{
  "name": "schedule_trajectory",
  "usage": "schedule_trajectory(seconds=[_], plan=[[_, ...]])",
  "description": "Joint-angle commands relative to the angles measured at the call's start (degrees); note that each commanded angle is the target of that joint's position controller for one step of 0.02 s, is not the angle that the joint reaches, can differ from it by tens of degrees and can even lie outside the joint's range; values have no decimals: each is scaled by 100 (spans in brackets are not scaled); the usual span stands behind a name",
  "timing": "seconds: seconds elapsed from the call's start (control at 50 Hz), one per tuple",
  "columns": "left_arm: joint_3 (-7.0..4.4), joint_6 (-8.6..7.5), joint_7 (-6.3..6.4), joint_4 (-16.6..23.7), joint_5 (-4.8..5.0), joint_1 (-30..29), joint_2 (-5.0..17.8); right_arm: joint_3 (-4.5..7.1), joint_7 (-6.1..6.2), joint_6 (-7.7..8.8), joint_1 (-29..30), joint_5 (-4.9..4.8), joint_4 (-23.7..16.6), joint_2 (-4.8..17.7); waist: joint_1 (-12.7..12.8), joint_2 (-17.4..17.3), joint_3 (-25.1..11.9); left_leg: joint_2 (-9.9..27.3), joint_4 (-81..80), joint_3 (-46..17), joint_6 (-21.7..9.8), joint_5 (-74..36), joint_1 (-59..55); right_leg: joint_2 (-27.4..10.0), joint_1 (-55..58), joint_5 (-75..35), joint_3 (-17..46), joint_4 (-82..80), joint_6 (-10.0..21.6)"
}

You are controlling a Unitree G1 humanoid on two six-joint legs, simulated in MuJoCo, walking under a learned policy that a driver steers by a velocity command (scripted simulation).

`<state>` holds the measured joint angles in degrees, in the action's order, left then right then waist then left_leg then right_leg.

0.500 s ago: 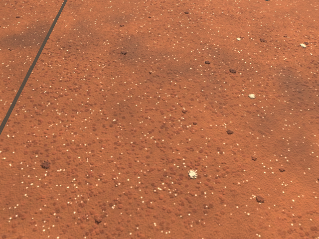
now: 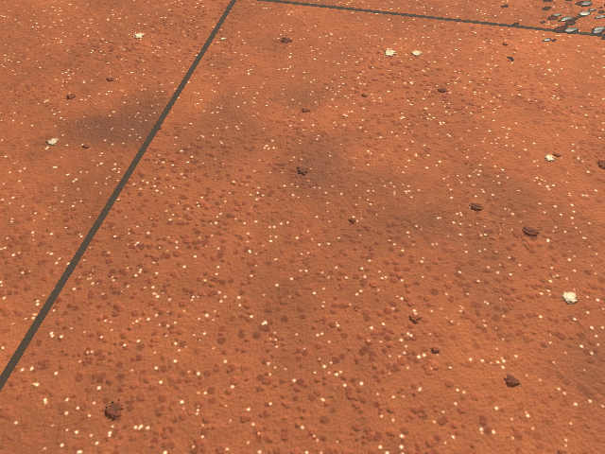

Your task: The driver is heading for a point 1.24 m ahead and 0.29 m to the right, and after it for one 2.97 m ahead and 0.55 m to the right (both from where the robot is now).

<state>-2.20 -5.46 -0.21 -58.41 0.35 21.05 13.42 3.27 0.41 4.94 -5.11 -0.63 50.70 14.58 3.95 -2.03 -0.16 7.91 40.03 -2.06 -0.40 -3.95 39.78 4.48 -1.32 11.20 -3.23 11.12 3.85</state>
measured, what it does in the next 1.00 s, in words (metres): walks ahead, turning right: left foot, then right foot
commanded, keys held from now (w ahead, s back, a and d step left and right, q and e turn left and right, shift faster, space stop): w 0.28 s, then w+e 0.04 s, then e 0.68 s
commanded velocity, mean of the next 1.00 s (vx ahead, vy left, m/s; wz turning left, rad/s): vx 0.27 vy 0.00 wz -0.30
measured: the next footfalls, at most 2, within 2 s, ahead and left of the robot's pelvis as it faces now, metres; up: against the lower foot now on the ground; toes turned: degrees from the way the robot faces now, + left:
left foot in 0.16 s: +0.29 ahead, +0.15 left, +0.00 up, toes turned +2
right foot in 0.66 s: +0.49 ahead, -0.07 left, +0.00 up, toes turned -10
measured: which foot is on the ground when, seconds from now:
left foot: up 0.00-0.14, down 0.16-0.66, up 0.68-1.00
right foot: down 0.00-0.18, up 0.20-0.64, down 0.66-1.00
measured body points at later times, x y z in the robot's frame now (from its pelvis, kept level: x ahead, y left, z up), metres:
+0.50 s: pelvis +0.28 +0.07 +0.00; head +0.30 +0.07 +0.45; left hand +0.43 +0.32 -0.12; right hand +0.29 -0.20 -0.14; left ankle +0.25 +0.15 -0.75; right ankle +0.42 -0.11 -0.69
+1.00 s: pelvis +0.40 +0.03 -0.01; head +0.44 +0.00 +0.44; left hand +0.62 +0.26 -0.11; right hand +0.45 -0.28 -0.13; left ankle +0.50 +0.19 -0.70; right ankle +0.45 -0.06 -0.75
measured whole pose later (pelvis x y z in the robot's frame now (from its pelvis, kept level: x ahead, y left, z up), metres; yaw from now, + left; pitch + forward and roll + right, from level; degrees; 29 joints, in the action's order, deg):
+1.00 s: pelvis +0.40 +0.03 -0.01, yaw -20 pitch +4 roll +2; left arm -4.8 0.9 1.9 -41.3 0.2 9.6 16.4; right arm 3.8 3.4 0.1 -5.3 0.3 47.1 16.4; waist 1.7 -0.5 1.8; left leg 0.3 48.7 -7.0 4.1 19.1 31.1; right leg 6.5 -24.1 5.2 7.4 26.2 4.1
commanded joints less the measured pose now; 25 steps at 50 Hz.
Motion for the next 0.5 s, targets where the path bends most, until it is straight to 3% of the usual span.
schedule_trajectory(seconds=[0.02,0.1,0.14,0.16,0.18,0.2,0.22,0.24,0.26,0.28,0.3,0.32,0.38,0.44,0.5], plan=[[-181,-16,58,181,59,170,947,-22,-100,84,691,-41,-449,206,33,424,525,-187,-626,184,10,-254,-165,-1605,-295,-893,732,-465,802],[-246,117,86,79,77,321,1031,-9,-243,150,902,-70,-659,366,-58,503,509,-309,-1071,166,-233,491,-216,-1968,529,-1456,826,62,683],[-273,177,88,143,67,98,1117,110,-254,177,250,-69,-526,621,-487,668,85,-612,-1212,421,-430,826,-1300,-1873,576,-3033,679,858,524],[-223,207,83,189,35,27,990,261,-221,178,-716,-62,-224,889,-930,595,-501,-753,-1240,518,-607,762,-2599,-1552,265,-3621,439,1972,371],[-114,199,83,345,-69,91,772,392,-164,165,-1835,13,7,1352,-1267,17,-1416,262,-1064,-640,-1002,723,-4445,-1187,-934,-2295,155,3808,163],[102,59,15,365,-43,794,-30,457,-196,127,-2179,50,155,1702,-846,-1544,-2082,1486,-1810,-3484,-1913,1912,-6277,-50,-3270,1561,234,5761,-208],[-19,-91,-8,308,107,477,572,291,-204,138,-2087,16,102,1115,-1039,-1045,-2006,1415,-2240,-3946,-1777,2392,-6239,-279,-3928,2134,1056,6488,-100],[-108,-184,-27,491,240,-77,903,211,-184,152,-1573,3,4,868,-964,-772,-1182,1244,-2292,-3028,-1504,2040,-5535,-582,-4304,1670,973,6591,-1],[-112,-212,8,561,225,-400,905,160,-181,156,-1095,29,-111,742,-793,-255,-757,1038,-2421,-2307,-1374,1360,-4694,-898,-4109,1121,807,6363,4],[-151,-189,42,585,132,-566,859,125,-199,163,-803,78,-148,607,-633,-55,-430,842,-2596,-1825,-1312,862,-3974,-1085,-3872,775,755,5993,-27],[-174,-101,44,542,117,-433,769,69,-208,181,-672,130,-141,428,-432,-124,-351,683,-2784,-1402,-1226,666,-3571,-1247,-3514,554,812,5775,-31],[-162,-6,42,501,133,-308,611,65,-220,196,-677,138,-93,389,-351,-206,-293,622,-2955,-1165,-1216,611,-3334,-1284,-3312,453,810,5621,-52],[-174,176,97,534,112,-337,449,108,-146,244,-776,199,67,583,-206,-110,22,565,-3001,-249,-1229,-1531,-2902,-1147,-3304,217,831,5162,-238],[-168,191,73,750,35,-740,390,115,-2,175,-634,208,67,686,-204,-180,53,316,-2952,576,-1027,-2138,-2778,-981,-3171,-773,664,3904,-337],[-123,199,-31,1034,-10,-1390,314,129,133,80,-749,156,97,831,-457,-192,-16,300,-2843,909,-956,-2082,-2971,-849,-2881,-1569,314,2929,-348]])
Velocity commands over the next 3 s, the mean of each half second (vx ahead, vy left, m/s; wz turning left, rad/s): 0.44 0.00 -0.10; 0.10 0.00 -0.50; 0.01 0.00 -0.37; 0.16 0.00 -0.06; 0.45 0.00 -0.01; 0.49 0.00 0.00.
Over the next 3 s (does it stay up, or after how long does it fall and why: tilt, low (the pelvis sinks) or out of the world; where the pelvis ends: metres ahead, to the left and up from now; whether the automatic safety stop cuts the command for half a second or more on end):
stays up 0.97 -0.22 -0.03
